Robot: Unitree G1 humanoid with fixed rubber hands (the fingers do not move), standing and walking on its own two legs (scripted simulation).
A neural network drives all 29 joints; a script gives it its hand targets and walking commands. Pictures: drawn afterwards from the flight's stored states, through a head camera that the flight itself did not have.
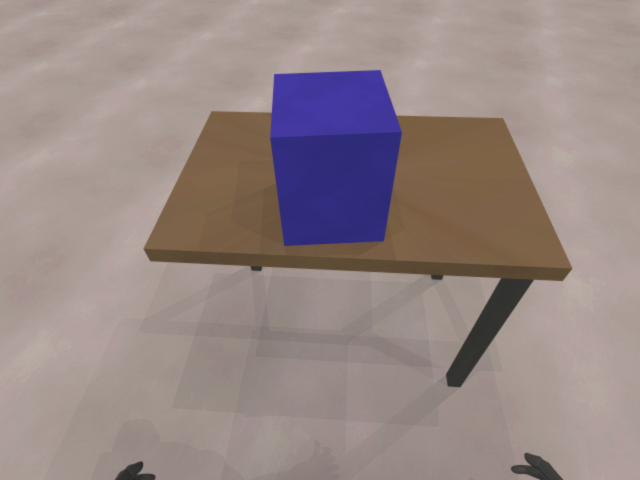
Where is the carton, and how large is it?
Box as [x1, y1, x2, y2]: [270, 70, 401, 245]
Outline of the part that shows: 380,70 274,74 270,139 284,245 383,240 401,131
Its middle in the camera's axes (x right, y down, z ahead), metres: +0.02 -0.16 +0.74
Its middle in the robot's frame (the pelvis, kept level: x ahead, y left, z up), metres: +0.67 -0.01 +0.02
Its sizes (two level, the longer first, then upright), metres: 0.210 0.200 0.250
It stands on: a table, 0.67 m high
